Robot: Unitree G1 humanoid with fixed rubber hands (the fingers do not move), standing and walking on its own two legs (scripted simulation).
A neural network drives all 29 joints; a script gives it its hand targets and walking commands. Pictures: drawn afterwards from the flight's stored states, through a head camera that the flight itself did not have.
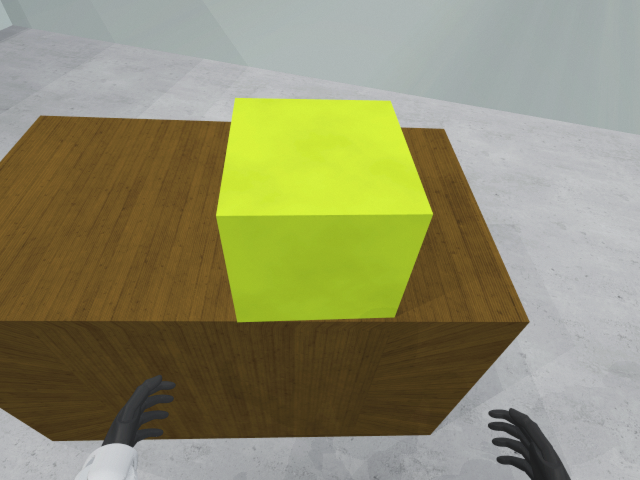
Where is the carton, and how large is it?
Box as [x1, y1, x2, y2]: [216, 98, 432, 321]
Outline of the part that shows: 235,98 216,217 237,321 394,316 431,218 432,212 390,101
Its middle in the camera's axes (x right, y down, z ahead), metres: -0.01 -0.05 +0.66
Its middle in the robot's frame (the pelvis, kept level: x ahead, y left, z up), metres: +0.52 +0.03 +0.02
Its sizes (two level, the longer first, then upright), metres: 0.282 0.266 0.247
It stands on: a pedestal, 0.66 m high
